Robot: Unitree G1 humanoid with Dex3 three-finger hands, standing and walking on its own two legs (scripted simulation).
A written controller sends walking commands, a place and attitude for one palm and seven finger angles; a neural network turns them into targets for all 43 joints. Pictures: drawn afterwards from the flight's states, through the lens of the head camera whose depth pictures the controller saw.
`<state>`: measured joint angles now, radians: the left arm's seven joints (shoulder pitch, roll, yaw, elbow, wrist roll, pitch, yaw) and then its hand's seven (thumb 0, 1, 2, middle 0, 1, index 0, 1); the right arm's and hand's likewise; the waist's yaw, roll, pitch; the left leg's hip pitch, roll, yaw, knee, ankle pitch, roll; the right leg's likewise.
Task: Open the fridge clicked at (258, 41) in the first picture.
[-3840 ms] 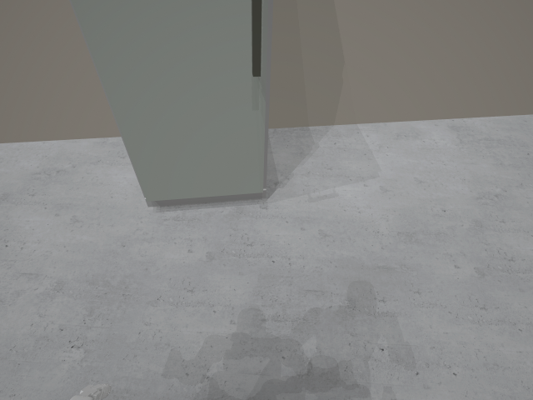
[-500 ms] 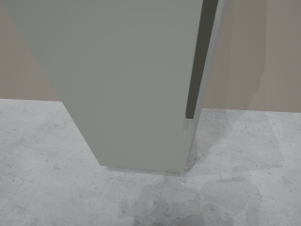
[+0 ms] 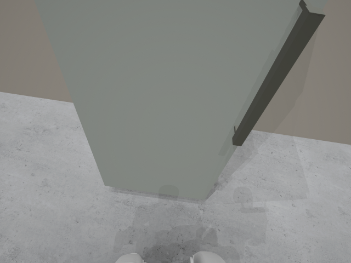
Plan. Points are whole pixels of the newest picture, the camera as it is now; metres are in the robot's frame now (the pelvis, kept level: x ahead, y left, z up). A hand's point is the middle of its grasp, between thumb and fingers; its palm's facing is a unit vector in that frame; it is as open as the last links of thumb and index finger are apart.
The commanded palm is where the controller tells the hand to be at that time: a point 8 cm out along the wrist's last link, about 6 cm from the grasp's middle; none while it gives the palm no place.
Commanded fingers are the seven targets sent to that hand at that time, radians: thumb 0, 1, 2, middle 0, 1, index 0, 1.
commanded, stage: come to a stop and stand still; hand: right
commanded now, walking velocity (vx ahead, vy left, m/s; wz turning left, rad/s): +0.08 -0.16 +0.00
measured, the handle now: (262, 89) +0.48 -0.16 +0.15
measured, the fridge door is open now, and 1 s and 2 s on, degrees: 0 0 0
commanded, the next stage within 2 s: look again from close up in 1.72 s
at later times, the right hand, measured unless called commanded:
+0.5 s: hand out of the picture -0.06 -0.23 -0.16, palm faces +0.06 +0.98 -0.18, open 7.3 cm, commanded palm none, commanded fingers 0.00 -0.90 -0.90 0.20 0.30 0.20 0.30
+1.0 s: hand out of the picture -0.04 -0.20 -0.17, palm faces +0.03 +0.98 -0.22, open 7.3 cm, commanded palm none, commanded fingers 0.00 -0.90 -0.90 0.20 0.30 0.20 0.30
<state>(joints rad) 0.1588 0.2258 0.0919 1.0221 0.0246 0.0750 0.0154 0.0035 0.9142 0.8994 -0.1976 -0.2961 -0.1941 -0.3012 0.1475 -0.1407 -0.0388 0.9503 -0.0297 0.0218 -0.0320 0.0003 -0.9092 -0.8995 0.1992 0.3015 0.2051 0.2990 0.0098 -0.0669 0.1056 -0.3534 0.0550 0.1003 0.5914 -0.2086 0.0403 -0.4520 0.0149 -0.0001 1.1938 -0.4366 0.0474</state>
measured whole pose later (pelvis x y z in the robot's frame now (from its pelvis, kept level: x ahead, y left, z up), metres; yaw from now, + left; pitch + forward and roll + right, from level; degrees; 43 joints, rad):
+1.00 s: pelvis -0.07 -0.02 +0.00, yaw +0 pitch -3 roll +0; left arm 0.27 0.17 0.01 1.07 0.02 -0.01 0.04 0.02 0.94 0.90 -0.20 -0.30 -0.19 -0.30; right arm 0.28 -0.15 0.00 1.08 -0.02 -0.01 -0.04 0.01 -0.93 -0.90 0.20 0.30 0.20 0.30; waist 0.01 -0.03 -0.01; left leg -0.22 0.03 0.05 0.56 -0.30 0.00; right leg -0.18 -0.02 -0.04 0.56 -0.33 0.00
